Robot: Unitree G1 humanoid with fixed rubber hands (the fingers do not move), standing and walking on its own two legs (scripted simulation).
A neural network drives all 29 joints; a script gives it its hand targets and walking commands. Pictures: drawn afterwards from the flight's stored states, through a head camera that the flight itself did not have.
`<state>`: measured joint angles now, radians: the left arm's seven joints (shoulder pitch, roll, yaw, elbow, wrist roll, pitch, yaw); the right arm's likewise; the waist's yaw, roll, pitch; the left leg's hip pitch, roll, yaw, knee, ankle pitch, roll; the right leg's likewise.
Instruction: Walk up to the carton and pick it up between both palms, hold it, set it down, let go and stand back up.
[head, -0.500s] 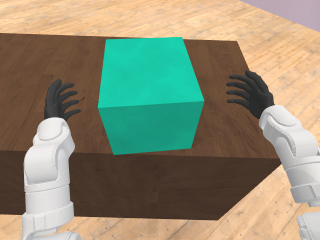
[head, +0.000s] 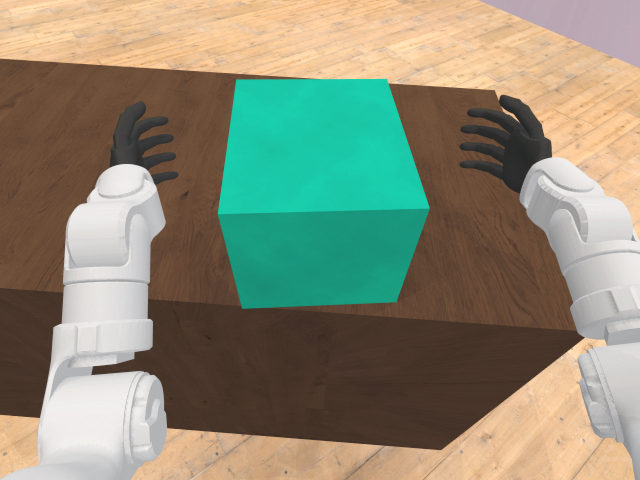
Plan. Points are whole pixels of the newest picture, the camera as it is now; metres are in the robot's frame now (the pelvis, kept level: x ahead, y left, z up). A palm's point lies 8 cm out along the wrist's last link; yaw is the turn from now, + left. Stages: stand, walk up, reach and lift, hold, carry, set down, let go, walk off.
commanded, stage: reach and lift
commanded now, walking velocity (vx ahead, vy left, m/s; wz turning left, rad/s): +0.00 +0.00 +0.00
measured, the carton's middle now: (316, 190) +0.48 +0.06 +0.08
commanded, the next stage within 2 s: none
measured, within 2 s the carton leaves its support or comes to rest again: neither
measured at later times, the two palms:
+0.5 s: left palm (149, 200) +0.38 +0.25 +0.14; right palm (488, 175) +0.46 -0.16 +0.15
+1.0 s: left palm (178, 211) +0.40 +0.23 +0.11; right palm (468, 192) +0.47 -0.15 +0.11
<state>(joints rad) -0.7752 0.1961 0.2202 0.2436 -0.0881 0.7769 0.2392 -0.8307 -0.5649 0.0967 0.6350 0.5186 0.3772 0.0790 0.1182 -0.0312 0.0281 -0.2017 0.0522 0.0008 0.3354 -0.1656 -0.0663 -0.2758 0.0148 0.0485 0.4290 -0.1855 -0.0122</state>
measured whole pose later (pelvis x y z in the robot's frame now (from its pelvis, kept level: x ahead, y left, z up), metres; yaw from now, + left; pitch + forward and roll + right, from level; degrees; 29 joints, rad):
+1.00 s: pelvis +0.00 +0.00 +0.00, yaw +0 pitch +10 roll +0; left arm -0.77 0.16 0.09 0.62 -0.09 0.34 0.23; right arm -0.89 -0.39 0.08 0.95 0.39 0.11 0.06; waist 0.15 -0.01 -0.05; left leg -0.38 0.08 -0.01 0.40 -0.18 -0.07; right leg -0.43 0.04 0.04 0.42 -0.16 -0.01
